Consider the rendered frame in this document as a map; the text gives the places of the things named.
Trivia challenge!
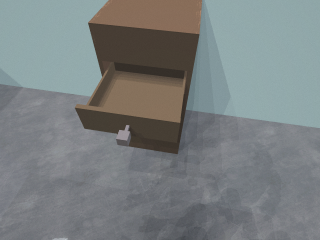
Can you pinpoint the handle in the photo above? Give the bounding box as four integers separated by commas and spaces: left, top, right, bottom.
116, 125, 131, 147

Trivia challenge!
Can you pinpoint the drawer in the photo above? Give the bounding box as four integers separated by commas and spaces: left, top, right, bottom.
75, 62, 187, 143

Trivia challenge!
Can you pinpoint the cabinet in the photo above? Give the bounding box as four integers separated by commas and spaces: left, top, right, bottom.
88, 0, 202, 154

